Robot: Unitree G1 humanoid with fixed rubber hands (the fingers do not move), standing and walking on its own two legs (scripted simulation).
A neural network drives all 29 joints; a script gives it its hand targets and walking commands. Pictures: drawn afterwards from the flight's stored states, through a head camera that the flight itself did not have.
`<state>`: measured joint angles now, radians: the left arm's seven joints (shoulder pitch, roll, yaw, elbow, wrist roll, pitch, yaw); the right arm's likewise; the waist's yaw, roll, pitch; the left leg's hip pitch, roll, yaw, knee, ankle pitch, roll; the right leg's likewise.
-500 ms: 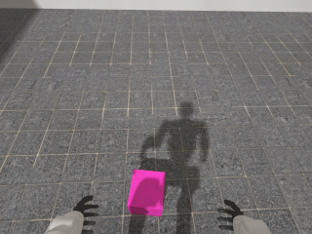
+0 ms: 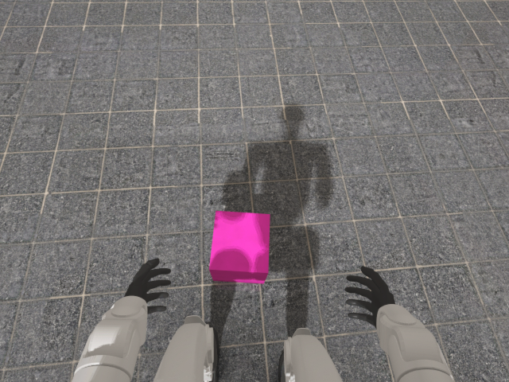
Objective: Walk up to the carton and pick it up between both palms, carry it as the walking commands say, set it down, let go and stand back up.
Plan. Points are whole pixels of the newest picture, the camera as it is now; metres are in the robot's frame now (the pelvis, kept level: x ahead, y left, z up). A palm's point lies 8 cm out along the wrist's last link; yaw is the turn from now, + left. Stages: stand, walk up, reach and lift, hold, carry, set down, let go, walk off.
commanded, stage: reach and lift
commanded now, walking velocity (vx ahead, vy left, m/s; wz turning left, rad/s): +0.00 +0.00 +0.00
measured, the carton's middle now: (240, 248) +0.49 +0.02 -0.60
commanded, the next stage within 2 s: none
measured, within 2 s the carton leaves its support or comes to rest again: neither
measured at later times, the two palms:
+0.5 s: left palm (154, 216) +0.41 +0.19 -0.12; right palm (346, 225) +0.40 -0.18 -0.12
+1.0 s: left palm (166, 188) +0.49 +0.19 -0.17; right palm (334, 193) +0.49 -0.18 -0.16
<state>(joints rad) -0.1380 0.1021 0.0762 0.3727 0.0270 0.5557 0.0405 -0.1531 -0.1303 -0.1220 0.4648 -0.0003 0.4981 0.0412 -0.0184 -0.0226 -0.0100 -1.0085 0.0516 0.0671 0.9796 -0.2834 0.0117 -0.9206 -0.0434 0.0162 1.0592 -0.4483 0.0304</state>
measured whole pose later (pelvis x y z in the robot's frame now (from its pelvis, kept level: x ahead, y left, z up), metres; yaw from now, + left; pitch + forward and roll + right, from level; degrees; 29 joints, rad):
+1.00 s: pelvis +0.01 +0.01 -0.05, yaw -5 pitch +49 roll -3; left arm -0.95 0.17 0.39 0.77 0.13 0.09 0.00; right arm -0.97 -0.12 -0.32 0.77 -0.05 0.07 -0.06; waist 0.02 -0.02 -0.13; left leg -1.66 0.04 0.01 1.07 -0.26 0.02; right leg -1.57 0.01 0.04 1.11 -0.39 0.05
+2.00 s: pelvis -0.04 +0.00 -0.29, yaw -6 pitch +44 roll -3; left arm -1.37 0.38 0.17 1.13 -0.15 0.04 0.07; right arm -1.32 -0.26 -0.12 1.00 0.18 0.07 -0.16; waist 0.04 -0.04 0.20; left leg -2.32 0.04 -0.04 1.98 -0.43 0.01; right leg -2.19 0.05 0.03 2.07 -0.64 0.07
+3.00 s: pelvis -0.05 -0.01 -0.33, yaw -6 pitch +37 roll -2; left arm -1.58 0.40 0.09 1.35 -0.21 -0.04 0.06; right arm -1.50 -0.23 -0.04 1.13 0.17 0.02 -0.14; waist 0.04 -0.03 0.43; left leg -2.34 0.06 -0.04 2.13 -0.43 0.00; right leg -2.23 0.08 0.03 2.22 -0.64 0.07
